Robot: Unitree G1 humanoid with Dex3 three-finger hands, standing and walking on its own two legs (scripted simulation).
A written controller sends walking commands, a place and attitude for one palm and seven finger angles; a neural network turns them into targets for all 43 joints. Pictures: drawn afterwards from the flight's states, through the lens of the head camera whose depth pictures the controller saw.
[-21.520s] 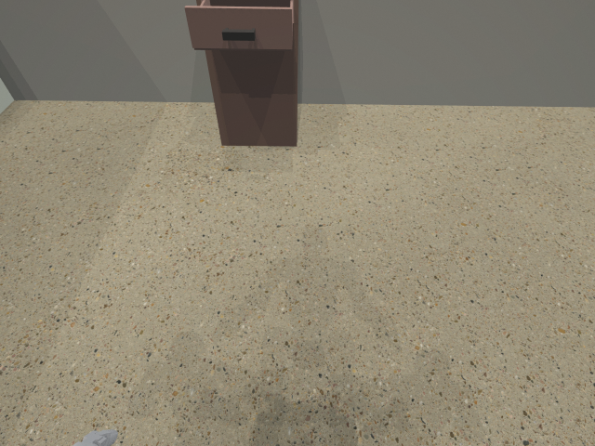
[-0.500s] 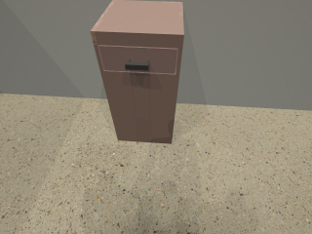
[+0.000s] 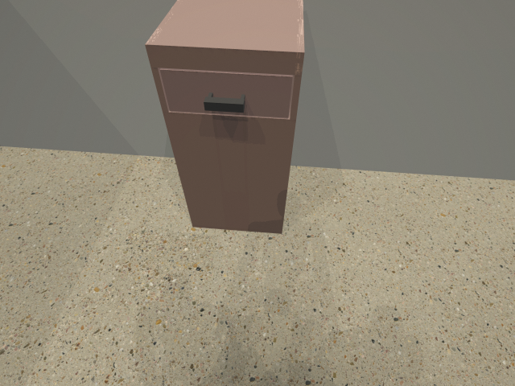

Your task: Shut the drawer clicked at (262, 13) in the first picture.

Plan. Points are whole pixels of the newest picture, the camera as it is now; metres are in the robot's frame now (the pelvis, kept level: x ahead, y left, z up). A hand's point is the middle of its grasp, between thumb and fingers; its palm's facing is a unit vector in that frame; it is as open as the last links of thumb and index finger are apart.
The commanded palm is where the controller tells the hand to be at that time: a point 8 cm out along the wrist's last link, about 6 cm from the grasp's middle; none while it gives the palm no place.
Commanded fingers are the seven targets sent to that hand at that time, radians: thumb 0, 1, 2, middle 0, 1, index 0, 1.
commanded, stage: look to check the result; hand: left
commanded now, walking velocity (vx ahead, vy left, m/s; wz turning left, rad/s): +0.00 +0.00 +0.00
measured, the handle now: (225, 100) +0.86 +0.14 -0.04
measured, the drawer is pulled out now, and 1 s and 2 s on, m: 0.00 0.00 0.00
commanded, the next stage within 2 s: stand and wait in 0.20 s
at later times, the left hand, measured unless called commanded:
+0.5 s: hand out of the picture +0.01 +0.16 -0.17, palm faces +0.03 -0.98 -0.20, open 7.4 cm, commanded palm none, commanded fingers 0.00 0.90 0.90 -0.20 -0.30 -0.20 -0.30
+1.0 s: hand out of the picture +0.02 +0.17 -0.17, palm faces +0.03 -0.98 -0.21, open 7.4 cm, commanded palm none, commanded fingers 0.00 0.90 0.90 -0.20 -0.30 -0.20 -0.30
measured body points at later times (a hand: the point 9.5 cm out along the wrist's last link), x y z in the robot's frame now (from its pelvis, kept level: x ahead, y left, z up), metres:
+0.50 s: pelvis +0.01 -0.01 +0.00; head +0.02 -0.01 +0.45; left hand +0.01 +0.22 -0.16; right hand +0.00 -0.22 -0.16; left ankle +0.03 +0.12 -0.74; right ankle -0.02 -0.11 -0.74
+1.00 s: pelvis +0.01 -0.01 +0.00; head +0.03 -0.01 +0.45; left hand +0.02 +0.22 -0.16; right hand +0.01 -0.23 -0.16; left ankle +0.03 +0.12 -0.74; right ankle -0.02 -0.11 -0.74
